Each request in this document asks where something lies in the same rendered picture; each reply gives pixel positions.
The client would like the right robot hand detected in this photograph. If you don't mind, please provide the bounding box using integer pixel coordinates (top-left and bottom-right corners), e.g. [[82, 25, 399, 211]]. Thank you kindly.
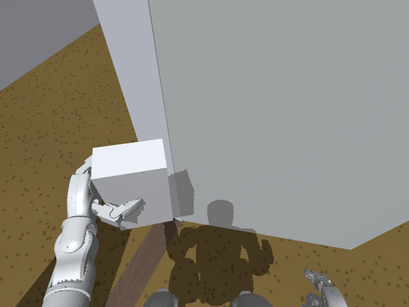
[[302, 269, 348, 307]]

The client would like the carton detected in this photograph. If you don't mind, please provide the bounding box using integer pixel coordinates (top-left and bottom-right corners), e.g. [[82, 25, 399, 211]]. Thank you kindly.
[[91, 139, 173, 231]]

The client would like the left robot hand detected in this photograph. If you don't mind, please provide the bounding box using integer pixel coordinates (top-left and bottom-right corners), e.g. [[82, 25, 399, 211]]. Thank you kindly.
[[67, 155, 143, 227]]

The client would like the left robot arm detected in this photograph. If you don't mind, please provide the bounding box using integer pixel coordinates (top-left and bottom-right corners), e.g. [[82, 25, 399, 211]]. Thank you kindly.
[[42, 216, 99, 307]]

